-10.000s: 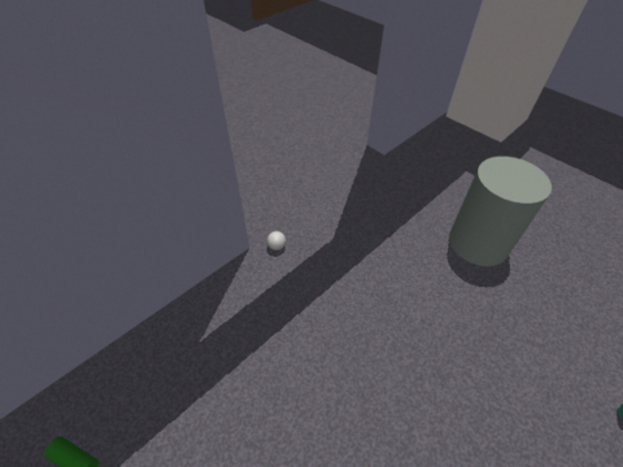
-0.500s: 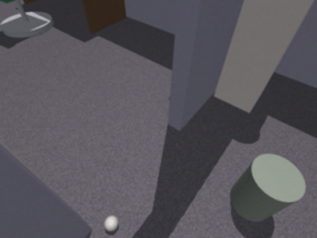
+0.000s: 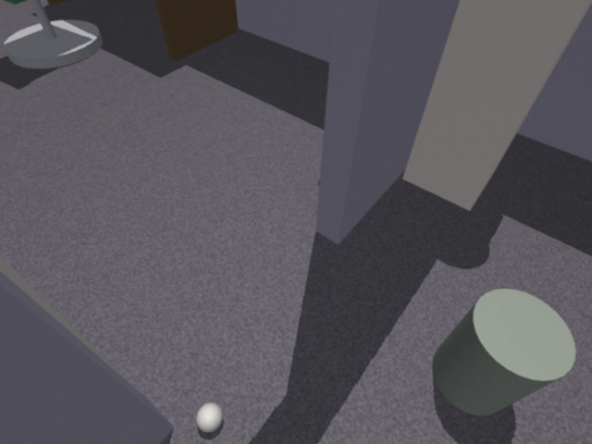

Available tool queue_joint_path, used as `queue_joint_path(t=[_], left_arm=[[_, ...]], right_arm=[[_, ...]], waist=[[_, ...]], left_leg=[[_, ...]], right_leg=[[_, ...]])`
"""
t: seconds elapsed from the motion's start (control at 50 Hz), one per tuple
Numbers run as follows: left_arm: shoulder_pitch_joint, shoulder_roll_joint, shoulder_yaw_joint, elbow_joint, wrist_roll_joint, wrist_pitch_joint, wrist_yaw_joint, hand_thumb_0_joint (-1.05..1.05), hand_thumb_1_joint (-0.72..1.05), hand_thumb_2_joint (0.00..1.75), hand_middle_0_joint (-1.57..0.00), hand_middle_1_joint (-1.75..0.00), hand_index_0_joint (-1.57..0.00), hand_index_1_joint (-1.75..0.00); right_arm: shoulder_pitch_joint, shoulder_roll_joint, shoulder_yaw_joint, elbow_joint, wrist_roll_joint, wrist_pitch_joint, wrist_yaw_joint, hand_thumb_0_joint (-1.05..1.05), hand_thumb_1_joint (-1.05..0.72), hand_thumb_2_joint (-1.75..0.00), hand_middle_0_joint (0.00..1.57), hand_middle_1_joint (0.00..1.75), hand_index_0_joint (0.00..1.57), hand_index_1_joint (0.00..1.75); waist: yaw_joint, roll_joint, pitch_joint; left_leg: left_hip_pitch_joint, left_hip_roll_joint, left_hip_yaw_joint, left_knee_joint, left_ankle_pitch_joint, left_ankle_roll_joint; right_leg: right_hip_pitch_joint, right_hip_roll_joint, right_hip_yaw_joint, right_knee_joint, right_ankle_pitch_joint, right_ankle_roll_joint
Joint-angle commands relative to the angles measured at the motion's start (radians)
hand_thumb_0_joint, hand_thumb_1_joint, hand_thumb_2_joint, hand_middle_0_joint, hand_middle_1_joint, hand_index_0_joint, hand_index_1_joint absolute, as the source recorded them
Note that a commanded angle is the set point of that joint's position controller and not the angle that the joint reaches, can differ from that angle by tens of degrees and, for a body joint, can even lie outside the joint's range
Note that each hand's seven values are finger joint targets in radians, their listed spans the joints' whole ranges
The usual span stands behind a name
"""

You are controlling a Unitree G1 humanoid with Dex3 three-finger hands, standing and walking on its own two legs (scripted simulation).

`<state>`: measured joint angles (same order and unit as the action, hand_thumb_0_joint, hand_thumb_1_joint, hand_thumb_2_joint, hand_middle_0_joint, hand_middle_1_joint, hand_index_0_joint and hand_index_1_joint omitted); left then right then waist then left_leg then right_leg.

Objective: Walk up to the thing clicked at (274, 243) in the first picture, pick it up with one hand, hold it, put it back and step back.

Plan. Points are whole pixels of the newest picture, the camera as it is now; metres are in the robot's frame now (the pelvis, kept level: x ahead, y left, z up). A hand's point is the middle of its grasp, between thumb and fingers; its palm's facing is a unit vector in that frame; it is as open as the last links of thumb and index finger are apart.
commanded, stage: stand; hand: left
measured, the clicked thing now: (209, 417) +0.31 +0.26 -0.74
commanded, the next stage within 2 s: walk up in 0.46 s
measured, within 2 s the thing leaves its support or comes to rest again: neither
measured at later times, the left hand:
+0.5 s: hand out of the picture +0.07 +0.25 -0.16, palm faces -0.01 -0.94 -0.35, open 7.4 cm
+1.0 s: hand out of the picture +0.00 +0.34 -0.19, palm faces -0.01 -0.93 -0.36, open 7.4 cm
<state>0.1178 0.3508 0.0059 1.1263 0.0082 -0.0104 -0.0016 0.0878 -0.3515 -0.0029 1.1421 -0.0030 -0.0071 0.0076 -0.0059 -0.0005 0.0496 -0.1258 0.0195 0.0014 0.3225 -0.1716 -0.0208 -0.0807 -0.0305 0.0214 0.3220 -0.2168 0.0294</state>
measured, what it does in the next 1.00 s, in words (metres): walks backwards: left foot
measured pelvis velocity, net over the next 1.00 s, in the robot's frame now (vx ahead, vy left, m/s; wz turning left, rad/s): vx -0.10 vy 0.07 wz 0.03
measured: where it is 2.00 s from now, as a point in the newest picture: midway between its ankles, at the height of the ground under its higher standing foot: outside the picture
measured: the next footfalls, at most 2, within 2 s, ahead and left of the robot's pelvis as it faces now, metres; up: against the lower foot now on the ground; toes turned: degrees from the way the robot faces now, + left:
left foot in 0.82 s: -0.09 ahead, +0.15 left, +0.00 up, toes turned -3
right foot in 1.26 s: -0.11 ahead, -0.09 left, +0.00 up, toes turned -1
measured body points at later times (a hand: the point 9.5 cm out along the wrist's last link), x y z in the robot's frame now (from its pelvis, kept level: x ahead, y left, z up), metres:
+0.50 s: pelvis +0.00 +0.00 +0.00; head +0.01 +0.00 +0.45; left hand +0.07 +0.30 -0.13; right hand +0.08 -0.30 -0.13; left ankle +0.00 +0.13 -0.75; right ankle -0.03 -0.14 -0.75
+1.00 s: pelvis -0.10 +0.07 -0.02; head -0.03 +0.10 +0.42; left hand +0.00 +0.39 -0.16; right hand -0.03 -0.24 -0.12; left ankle -0.10 +0.17 -0.75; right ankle -0.10 -0.09 -0.68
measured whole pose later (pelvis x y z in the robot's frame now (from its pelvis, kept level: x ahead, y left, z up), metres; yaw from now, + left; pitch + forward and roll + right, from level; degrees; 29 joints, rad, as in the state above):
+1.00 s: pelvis -0.10 +0.07 -0.02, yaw +2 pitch -2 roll -1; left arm 0.12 0.42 0.06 0.90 0.01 0.07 0.02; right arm 0.20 -0.33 -0.06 0.90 -0.02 0.02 0.00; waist -0.01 -0.08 0.20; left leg -0.25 -0.02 -0.02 0.62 -0.33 0.03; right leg -0.44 0.08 0.17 1.10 -0.50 -0.02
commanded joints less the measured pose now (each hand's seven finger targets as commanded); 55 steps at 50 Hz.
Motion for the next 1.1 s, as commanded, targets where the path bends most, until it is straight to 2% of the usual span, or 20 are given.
queue_joint_path(t=[0.0,0.12,0.22,0.42,0.44,0.5,0.54,0.56,0.6,0.62,0.66,0.74,0.78,0.8,0.82,0.84,0.9,0.96,1.0,1.08], left_arm=[[-0.025,0.225,0.040,-0.062,0.002,-0.018,0.014,0.00,0.90,0.90,-0.20,-0.30,-0.20,-0.30],[-0.027,0.221,0.037,-0.065,0.000,-0.020,0.014,0.00,0.90,0.90,-0.20,-0.30,-0.20,-0.30],[-0.031,0.218,0.038,-0.066,0.002,-0.014,0.014,0.00,0.90,0.90,-0.20,-0.30,-0.20,-0.30],[-0.026,0.220,0.038,-0.069,0.002,-0.016,0.012,0.00,0.90,0.90,-0.20,-0.30,-0.20,-0.30],[-0.039,0.287,0.067,-0.090,-0.016,-0.003,0.023,0.00,0.90,0.90,-0.20,-0.30,-0.20,-0.30],[0.003,0.271,0.073,-0.130,-0.020,0.007,0.036,0.00,0.90,0.90,-0.20,-0.30,-0.20,-0.30],[-0.003,0.284,0.080,-0.168,-0.014,0.017,0.037,0.00,0.90,0.90,-0.20,-0.30,-0.20,-0.30],[-0.004,0.307,0.088,-0.188,-0.010,0.022,0.040,0.00,0.90,0.90,-0.20,-0.30,-0.20,-0.30],[-0.017,0.349,0.101,-0.233,0.014,0.025,0.047,0.00,0.90,0.90,-0.20,-0.30,-0.20,-0.30],[-0.042,0.354,0.106,-0.258,0.025,0.024,0.051,0.00,0.90,0.90,-0.20,-0.30,-0.20,-0.30],[-0.105,0.321,0.106,-0.300,0.030,0.025,0.052,0.00,0.90,0.90,-0.20,-0.30,-0.20,-0.30],[-0.056,0.304,0.107,-0.332,0.036,0.028,0.047,0.00,0.90,0.90,-0.20,-0.30,-0.20,-0.30],[-0.048,0.283,0.091,-0.339,0.010,0.047,0.037,0.00,0.90,0.90,-0.20,-0.30,-0.20,-0.30],[0.015,0.195,0.078,-0.342,-0.003,0.057,0.036,0.00,0.90,0.90,-0.20,-0.30,-0.20,-0.30],[0.025,0.188,0.077,-0.352,0.003,0.064,0.046,0.00,0.90,0.90,-0.20,-0.30,-0.20,-0.30],[-0.036,0.242,0.087,-0.342,0.003,0.065,0.059,0.00,0.90,0.90,-0.20,-0.30,-0.20,-0.30],[0.044,0.254,0.091,-0.291,-0.012,0.060,0.045,0.00,0.90,0.90,-0.20,-0.30,-0.20,-0.30],[0.014,0.257,0.098,-0.313,0.010,0.052,0.025,0.00,0.90,0.90,-0.20,-0.30,-0.20,-0.30],[-0.007,0.255,0.102,-0.329,0.020,0.056,0.015,0.00,0.90,0.90,-0.20,-0.30,-0.20,-0.30],[0.021,0.246,0.108,-0.322,0.022,0.058,-0.001,0.00,0.90,0.90,-0.20,-0.30,-0.20,-0.30]], right_arm=[[-0.040,-0.219,-0.045,-0.060,-0.002,-0.021,-0.013,0.00,-0.90,-0.90,0.20,0.30,0.20,0.30],[-0.032,-0.211,-0.040,-0.064,-0.002,-0.023,-0.014,0.00,-0.90,-0.90,0.20,0.30,0.20,0.30],[-0.033,-0.215,-0.043,-0.067,-0.003,-0.020,-0.015,0.00,-0.90,-0.90,0.20,0.30,0.20,0.30],[-0.037,-0.212,-0.044,-0.067,-0.003,-0.023,-0.013,0.00,-0.90,-0.90,0.20,0.30,0.20,0.30],[-0.042,-0.281,-0.079,-0.093,0.004,0.010,-0.009,0.00,-0.90,-0.90,0.20,0.30,0.20,0.30],[-0.015,-0.256,-0.092,-0.144,0.021,0.032,-0.009,0.00,-0.90,-0.90,0.20,0.30,0.20,0.30],[-0.035,-0.250,-0.105,-0.190,0.019,0.051,-0.009,0.00,-0.90,-0.90,0.20,0.30,0.20,0.30],[-0.034,-0.238,-0.107,-0.212,0.015,0.062,-0.007,0.00,-0.90,-0.90,0.20,0.30,0.20,0.30],[-0.024,-0.211,-0.113,-0.264,-0.003,0.091,-0.001,0.00,-0.90,-0.90,0.20,0.30,0.20,0.30],[0.018,-0.205,-0.120,-0.278,-0.013,0.101,0.001,0.00,-0.90,-0.90,0.20,0.30,0.20,0.30],[0.095,-0.217,-0.134,-0.291,-0.001,0.100,0.009,0.00,-0.90,-0.90,0.20,0.30,0.20,0.30],[0.132,-0.211,-0.143,-0.303,-0.017,0.072,0.007,0.00,-0.90,-0.90,0.20,0.30,0.20,0.30],[0.187,-0.203,-0.149,-0.277,-0.028,0.044,-0.002,0.00,-0.90,-0.90,0.20,0.30,0.20,0.30],[0.161,-0.293,-0.165,-0.297,-0.054,0.027,-0.008,0.00,-0.90,-0.90,0.20,0.30,0.20,0.30],[0.121,-0.393,-0.174,-0.334,-0.047,0.018,-0.007,0.00,-0.90,-0.90,0.20,0.30,0.20,0.30],[0.124,-0.429,-0.179,-0.332,-0.029,0.016,-0.008,0.00,-0.90,-0.90,0.20,0.30,0.20,0.30],[0.025,-0.291,-0.141,-0.347,-0.024,-0.003,-0.033,0.00,-0.90,-0.90,0.20,0.30,0.20,0.30],[0.143,-0.287,-0.145,-0.323,-0.017,-0.020,-0.042,0.00,-0.90,-0.90,0.20,0.30,0.20,0.30],[0.195,-0.301,-0.152,-0.319,-0.014,-0.026,-0.053,0.00,-0.90,-0.90,0.20,0.30,0.20,0.30],[0.194,-0.307,-0.143,-0.339,-0.018,-0.038,-0.054,0.00,-0.90,-0.90,0.20,0.30,0.20,0.30]], waist=[[0.004,-0.001,-0.098],[0.001,0.004,-0.094],[0.002,0.001,-0.078],[0.004,-0.005,-0.071],[0.002,0.045,0.032],[0.003,0.006,-0.115],[0.012,-0.027,-0.147],[0.020,-0.078,-0.146],[0.034,-0.203,-0.087],[0.013,-0.197,-0.060],[-0.040,-0.185,-0.056],[-0.004,-0.207,-0.113],[-0.037,-0.123,-0.113],[-0.007,0.128,-0.095],[0.000,0.194,-0.114],[-0.054,0.240,-0.118],[0.028,0.127,-0.046],[-0.022,0.133,-0.081],[-0.049,0.111,-0.069],[-0.039,0.122,-0.032]], left_leg=[[0.072,0.116,-0.079,-0.027,0.209,0.037],[0.075,0.114,-0.067,-0.014,0.260,0.035],[0.055,0.113,-0.071,-0.036,0.176,0.035],[0.065,0.112,-0.074,-0.035,0.173,0.034],[-0.003,0.101,-0.080,0.060,0.447,0.047],[0.042,0.091,-0.049,0.169,0.574,0.076],[-0.005,0.045,-0.032,0.282,0.447,0.070],[-0.045,0.003,-0.027,0.381,0.299,0.061],[-0.179,-0.073,-0.084,0.684,-0.369,0.055],[-0.197,-0.053,-0.153,0.794,-0.417,0.059],[-0.219,-0.044,-0.166,0.803,-0.385,0.058],[-0.202,-0.020,-0.065,0.383,-0.325,0.040],[-0.042,-0.045,-0.014,0.049,-0.027,0.036],[0.049,0.149,-0.325,-0.007,0.218,0.081],[0.004,0.305,-0.471,0.050,0.430,0.172],[-0.115,0.367,-0.569,0.015,0.365,0.256],[0.018,0.207,-0.258,0.132,0.391,0.176],[0.162,0.240,-0.294,0.142,0.458,0.199],[0.190,0.267,-0.313,0.128,0.399,0.214],[0.079,0.281,-0.280,0.098,0.288,0.232]], right_leg=[[-0.019,-0.098,0.052,-0.041,0.202,-0.042],[-0.011,-0.104,0.058,-0.038,0.269,-0.040],[-0.024,-0.096,0.055,-0.049,0.174,-0.042],[-0.036,-0.096,0.059,-0.052,0.167,-0.045],[-0.088,-0.097,0.051,0.062,0.435,-0.049],[-0.044,-0.087,0.011,0.154,0.557,-0.067],[-0.048,-0.138,0.064,0.158,0.552,-0.124],[-0.065,-0.207,0.133,0.132,0.566,-0.177],[-0.148,-0.383,0.280,0.061,0.606,-0.317],[-0.219,-0.409,0.278,0.064,0.559,-0.340],[-0.193,-0.321,0.169,0.124,0.543,-0.300],[-0.056,-0.253,0.130,0.264,0.444,-0.217],[-0.135,-0.148,0.059,0.458,0.332,-0.158],[-0.337,0.006,0.034,0.649,-0.101,-0.082],[-0.403,0.103,0.103,0.724,-0.440,-0.050],[-0.342,0.104,0.216,0.811,-0.489,-0.055],[-0.460,0.101,0.223,0.872,-0.274,-0.052],[-0.453,0.086,0.175,0.756,-0.271,-0.032],[-0.450,0.076,0.171,0.691,-0.279,-0.024],[-0.364,0.060,0.132,0.589,-0.288,-0.034]])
